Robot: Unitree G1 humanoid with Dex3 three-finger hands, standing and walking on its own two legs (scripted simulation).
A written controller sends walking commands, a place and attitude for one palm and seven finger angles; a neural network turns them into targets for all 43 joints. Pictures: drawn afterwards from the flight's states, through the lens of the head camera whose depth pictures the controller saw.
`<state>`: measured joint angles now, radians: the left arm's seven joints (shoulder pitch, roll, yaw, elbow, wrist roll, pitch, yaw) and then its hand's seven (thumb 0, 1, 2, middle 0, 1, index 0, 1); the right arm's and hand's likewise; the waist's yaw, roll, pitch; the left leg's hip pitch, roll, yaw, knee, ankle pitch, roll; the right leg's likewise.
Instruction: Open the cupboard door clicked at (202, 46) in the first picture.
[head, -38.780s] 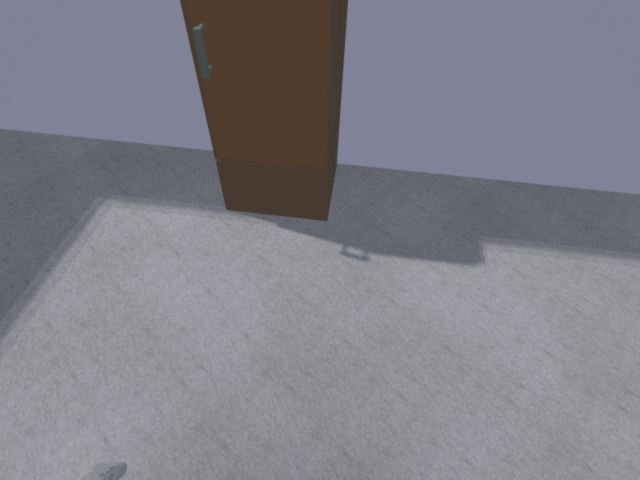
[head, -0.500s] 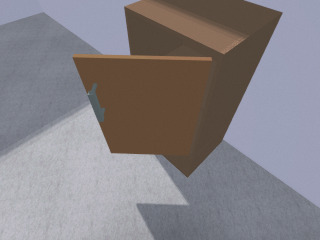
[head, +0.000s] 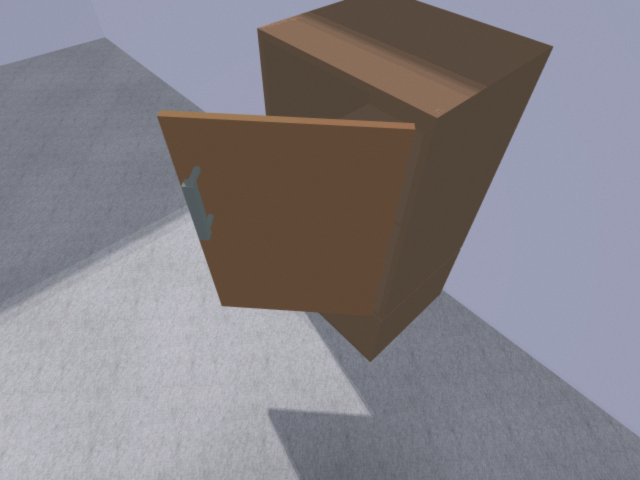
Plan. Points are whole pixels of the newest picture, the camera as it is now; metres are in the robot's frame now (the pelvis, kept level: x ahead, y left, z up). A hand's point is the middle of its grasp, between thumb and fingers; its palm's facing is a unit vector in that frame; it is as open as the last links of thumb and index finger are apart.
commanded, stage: come to a stop and stand still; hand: left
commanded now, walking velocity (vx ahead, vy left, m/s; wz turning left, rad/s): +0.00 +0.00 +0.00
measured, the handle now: (200, 204) +0.58 +0.27 -0.04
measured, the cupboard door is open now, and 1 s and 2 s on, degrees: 43 43 43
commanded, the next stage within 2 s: look again from close up in 0.18 s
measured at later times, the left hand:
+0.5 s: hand out of the picture -0.01 +0.18 -0.18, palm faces +0.02 -0.98 -0.19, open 7.3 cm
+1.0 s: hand out of the picture -0.01 +0.20 -0.18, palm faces +0.02 -0.98 -0.18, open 7.3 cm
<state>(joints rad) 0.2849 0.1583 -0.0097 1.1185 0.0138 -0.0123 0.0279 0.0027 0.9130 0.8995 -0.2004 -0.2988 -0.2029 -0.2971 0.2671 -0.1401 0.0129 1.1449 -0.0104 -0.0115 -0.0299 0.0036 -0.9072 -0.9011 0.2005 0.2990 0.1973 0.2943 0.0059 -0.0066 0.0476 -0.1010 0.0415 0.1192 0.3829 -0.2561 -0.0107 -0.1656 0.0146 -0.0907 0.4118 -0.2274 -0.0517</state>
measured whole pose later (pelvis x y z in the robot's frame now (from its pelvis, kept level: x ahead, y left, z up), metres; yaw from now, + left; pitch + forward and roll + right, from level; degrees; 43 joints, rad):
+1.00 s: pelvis +0.00 +0.04 -0.01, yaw +0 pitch -1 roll +0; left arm 0.30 0.13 0.00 1.11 0.02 -0.01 0.03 0.00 0.92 0.90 -0.20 -0.30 -0.20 -0.30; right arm 0.30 -0.15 0.02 1.11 -0.02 -0.02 -0.02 0.00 -0.91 -0.90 0.20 0.30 0.20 0.29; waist 0.01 0.01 0.04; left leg -0.14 -0.02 0.12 0.47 -0.31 0.05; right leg -0.21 -0.04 -0.07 0.51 -0.27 0.00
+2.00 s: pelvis +0.02 +0.04 +0.00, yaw -1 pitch -1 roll +0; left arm 0.27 0.14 -0.01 1.11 0.01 0.00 0.04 0.01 0.92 0.90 -0.20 -0.30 -0.20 -0.30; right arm 0.28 -0.14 0.02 1.13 -0.01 -0.02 -0.03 0.00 -0.91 -0.90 0.20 0.30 0.20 0.29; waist 0.00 0.01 0.08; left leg -0.09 -0.02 0.12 0.43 -0.32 0.05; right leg -0.17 -0.03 -0.06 0.48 -0.29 0.00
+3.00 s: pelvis -0.03 +0.00 -0.07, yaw +1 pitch +11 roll +2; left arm 0.27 0.19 0.17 0.29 -0.25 -0.59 -0.35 0.01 0.72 0.81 -0.21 -0.43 -0.22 -0.43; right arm 0.14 -0.30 -0.07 0.58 0.02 -0.28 0.00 0.01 -0.91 -0.90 0.20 0.30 0.20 0.29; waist -0.02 -0.04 -0.13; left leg -0.69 0.03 0.08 0.98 -0.48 0.01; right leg -0.76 -0.04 -0.09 1.00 -0.44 -0.06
